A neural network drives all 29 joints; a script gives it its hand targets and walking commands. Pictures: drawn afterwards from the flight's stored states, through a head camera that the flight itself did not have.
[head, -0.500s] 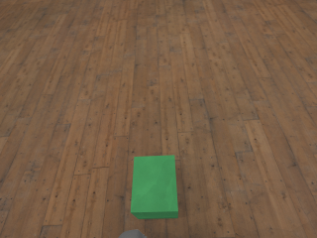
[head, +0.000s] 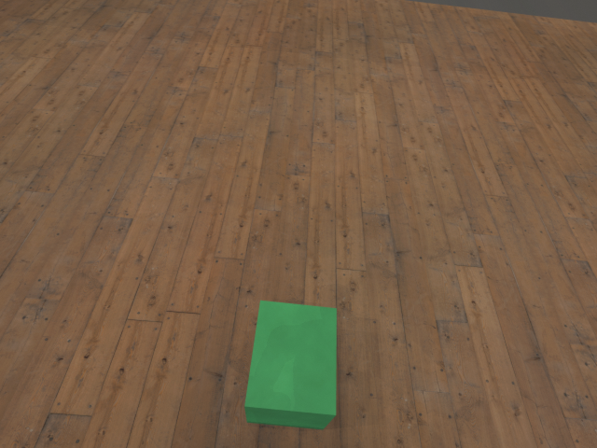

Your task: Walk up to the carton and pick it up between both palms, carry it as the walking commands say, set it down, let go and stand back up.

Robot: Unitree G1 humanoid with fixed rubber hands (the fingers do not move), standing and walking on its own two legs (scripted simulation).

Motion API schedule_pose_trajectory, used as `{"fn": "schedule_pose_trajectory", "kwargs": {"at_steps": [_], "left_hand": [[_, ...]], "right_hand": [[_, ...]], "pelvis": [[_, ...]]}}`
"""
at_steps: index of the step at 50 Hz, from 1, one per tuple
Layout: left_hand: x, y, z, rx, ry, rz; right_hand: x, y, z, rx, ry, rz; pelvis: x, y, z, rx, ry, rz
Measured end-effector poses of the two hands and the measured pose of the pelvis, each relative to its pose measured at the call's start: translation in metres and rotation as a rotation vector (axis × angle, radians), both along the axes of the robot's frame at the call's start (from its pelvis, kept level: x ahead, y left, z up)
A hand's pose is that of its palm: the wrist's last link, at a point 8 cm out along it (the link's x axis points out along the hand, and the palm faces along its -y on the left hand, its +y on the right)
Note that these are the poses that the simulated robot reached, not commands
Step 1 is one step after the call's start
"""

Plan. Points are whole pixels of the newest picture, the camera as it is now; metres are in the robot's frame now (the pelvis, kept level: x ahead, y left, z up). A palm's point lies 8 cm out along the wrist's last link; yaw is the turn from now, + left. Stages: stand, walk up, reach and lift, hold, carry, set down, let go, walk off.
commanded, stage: walk up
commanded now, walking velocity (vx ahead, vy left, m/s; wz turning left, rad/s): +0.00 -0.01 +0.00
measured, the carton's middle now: (291, 365) +0.40 -0.02 -0.65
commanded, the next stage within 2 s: stand in 1.76 s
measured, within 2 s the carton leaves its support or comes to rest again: neither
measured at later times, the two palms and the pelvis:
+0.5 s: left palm out of the picture -0.02 +0.28 -0.16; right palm out of the picture -0.04 -0.19 -0.10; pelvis -0.03 +0.05 +0.01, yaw -4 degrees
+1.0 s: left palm out of the picture -0.13 +0.21 -0.14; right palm out of the picture -0.06 -0.22 -0.14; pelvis -0.06 +0.00 +0.01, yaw -3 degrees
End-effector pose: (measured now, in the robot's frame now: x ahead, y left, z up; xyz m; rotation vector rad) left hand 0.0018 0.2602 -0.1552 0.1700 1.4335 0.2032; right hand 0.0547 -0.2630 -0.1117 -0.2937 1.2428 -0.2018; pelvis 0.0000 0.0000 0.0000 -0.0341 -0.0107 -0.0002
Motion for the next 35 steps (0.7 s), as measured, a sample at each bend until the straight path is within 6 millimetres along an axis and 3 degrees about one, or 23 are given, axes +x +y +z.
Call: {"fn": "schedule_pose_trajectory", "kwargs": {"at_steps": [6, 10, 23, 30, 35], "left_hand": [[-0.01, 0.018, 0.006, -0.046, 0.047, -0.001], [-0.018, 0.026, 0.002, -0.067, 0.079, 0.005], [-0.027, 0.026, -0.006, -0.094, 0.076, -0.059], [-0.027, 0.012, 0.001, -0.083, 0.041, -0.086], [-0.044, -0.001, 0.007, -0.059, 0.052, -0.108]], "right_hand": [[-0.013, 0.055, 0.007, 0.049, 0.007, -0.016], [-0.027, 0.074, 0.008, 0.048, 0.013, -0.059], [-0.089, 0.068, 0.015, 0.001, 0.061, -0.17], [-0.101, 0.074, -0.003, 0.074, 0.071, -0.193], [-0.105, 0.074, -0.021, 0.133, 0.068, -0.206]], "pelvis": [[-0.001, 0.026, 0.012, -0.034, -0.005, -0.001], [-0.007, 0.036, 0.013, -0.063, -0.007, -0.013], [-0.025, 0.047, 0.011, -0.042, -0.003, -0.069], [-0.033, 0.042, 0.008, 0.012, 0.001, -0.077], [-0.043, 0.035, 0.004, 0.05, 0.0, -0.09]]}}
